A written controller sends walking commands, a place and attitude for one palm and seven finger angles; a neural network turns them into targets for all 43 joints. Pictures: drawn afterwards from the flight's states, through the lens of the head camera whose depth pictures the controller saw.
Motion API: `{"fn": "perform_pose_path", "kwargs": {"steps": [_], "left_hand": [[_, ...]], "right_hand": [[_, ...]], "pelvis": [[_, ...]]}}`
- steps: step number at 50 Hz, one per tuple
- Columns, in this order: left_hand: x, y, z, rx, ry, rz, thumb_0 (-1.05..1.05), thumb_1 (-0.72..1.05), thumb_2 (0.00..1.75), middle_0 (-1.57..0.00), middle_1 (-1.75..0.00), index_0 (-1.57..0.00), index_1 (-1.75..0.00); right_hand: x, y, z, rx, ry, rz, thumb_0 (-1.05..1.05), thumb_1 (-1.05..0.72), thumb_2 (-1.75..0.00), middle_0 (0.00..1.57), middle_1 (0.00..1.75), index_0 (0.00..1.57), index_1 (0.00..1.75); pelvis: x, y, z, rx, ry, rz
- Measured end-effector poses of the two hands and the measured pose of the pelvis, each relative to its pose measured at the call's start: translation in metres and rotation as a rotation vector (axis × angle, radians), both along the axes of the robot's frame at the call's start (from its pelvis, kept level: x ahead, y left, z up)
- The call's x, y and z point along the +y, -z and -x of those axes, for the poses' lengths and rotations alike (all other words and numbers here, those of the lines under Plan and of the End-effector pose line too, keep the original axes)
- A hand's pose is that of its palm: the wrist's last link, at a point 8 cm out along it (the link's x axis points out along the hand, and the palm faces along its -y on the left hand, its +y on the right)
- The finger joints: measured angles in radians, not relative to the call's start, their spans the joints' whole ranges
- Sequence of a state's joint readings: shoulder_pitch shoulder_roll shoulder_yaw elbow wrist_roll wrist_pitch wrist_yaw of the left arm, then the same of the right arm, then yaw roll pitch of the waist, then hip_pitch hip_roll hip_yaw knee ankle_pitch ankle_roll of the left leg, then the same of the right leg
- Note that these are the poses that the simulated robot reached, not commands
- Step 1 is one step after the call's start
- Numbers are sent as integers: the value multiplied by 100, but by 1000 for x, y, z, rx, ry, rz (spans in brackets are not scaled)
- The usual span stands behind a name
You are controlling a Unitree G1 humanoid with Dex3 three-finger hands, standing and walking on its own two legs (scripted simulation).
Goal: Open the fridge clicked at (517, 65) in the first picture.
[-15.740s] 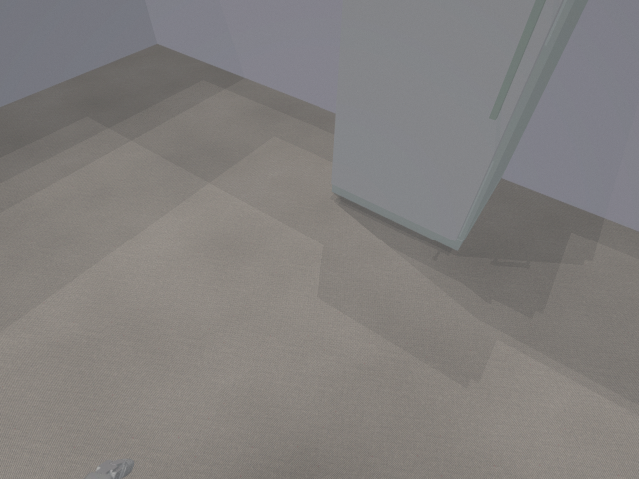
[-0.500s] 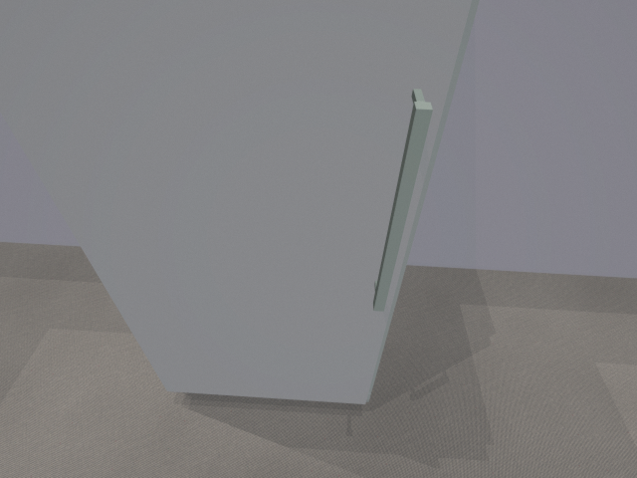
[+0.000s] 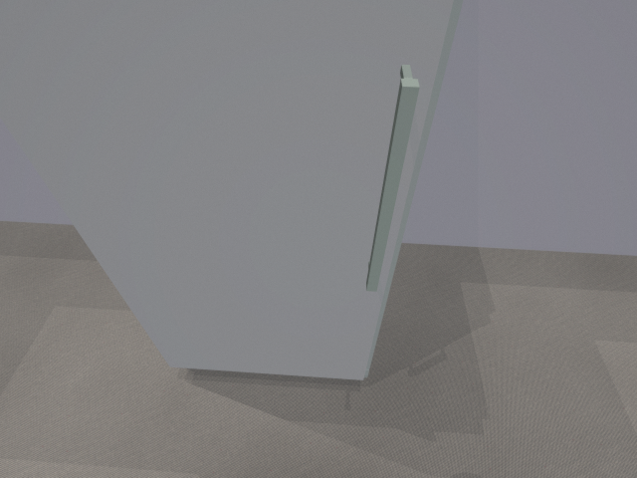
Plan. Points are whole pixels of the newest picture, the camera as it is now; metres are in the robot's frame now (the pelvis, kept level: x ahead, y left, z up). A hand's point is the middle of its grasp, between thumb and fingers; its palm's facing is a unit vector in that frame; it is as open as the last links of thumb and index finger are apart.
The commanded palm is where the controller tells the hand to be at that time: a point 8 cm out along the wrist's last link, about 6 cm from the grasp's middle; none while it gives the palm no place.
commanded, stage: come to a stop and stand still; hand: right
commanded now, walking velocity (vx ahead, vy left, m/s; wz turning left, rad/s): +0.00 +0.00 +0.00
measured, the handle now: (385, 201) +0.48 -0.06 +0.08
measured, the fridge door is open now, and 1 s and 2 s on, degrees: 0 0 0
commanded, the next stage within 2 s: look again from close up in 0.14 s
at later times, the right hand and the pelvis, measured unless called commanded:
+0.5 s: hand out of the picture -0.01 -0.16 -0.17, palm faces +0.01 +0.98 -0.19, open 7.4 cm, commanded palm none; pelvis +0.01 +0.00 +0.00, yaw +0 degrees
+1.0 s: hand out of the picture +0.01 -0.16 -0.17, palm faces +0.00 +0.98 -0.19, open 7.4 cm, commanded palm none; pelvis +0.02 +0.01 +0.00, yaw +1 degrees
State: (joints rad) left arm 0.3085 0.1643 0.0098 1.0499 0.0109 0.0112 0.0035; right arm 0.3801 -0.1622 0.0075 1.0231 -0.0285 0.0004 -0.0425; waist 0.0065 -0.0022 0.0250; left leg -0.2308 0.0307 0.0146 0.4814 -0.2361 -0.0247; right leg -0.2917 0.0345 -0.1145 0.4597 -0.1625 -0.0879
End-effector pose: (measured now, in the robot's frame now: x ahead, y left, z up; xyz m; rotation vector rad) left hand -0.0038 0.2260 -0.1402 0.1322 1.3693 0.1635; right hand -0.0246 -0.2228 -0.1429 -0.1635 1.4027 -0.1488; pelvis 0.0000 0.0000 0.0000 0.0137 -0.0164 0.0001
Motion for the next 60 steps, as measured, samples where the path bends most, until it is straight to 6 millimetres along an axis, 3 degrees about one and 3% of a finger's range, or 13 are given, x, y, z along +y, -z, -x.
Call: {"fn": "perform_pose_path", "kwargs": {"steps": [13, 52, 54, 57, 60], "left_hand": [[-6, 3, -5, -5, -12, 18, 1, 91, 90, -20, -30, -20, -30], [2, 1, -18, 29, -11, 24, 1, 91, 90, -20, -30, -20, -30], [9, -4, -29, -62, 2, -10, 1, 92, 90, -20, -30, -20, -30], [22, -14, -64, -292, 43, -53, 2, 92, 90, -20, -30, -20, -30], [37, -23, -109, -490, 92, -75, 2, 91, 90, -20, -30, -20, -30]], "right_hand": [[6, -2, -1, 6, 5, -7, 0, -91, -89, 20, 30, 20, 30], [15, -3, -34, 1, -16, -3, 0, -91, -89, 20, 30, 20, 30], [9, -18, -65, -157, 73, 12, 1, -91, -89, 20, 30, 21, 30], [-5, -76, -139, -625, 98, 86, 3, -91, -88, 20, 31, 21, 31], [-3, -133, -202, -1029, 63, 77, 2, -88, -87, 20, 34, 21, 33]], "pelvis": [[-1, -1, -1, -1, -6, 6], [9, -4, -20, 6, -10, 8], [11, -1, -21, 7, 2, 13], [15, 4, -22, 21, 25, 33], [18, 12, -21, 50, 46, 21]]}}
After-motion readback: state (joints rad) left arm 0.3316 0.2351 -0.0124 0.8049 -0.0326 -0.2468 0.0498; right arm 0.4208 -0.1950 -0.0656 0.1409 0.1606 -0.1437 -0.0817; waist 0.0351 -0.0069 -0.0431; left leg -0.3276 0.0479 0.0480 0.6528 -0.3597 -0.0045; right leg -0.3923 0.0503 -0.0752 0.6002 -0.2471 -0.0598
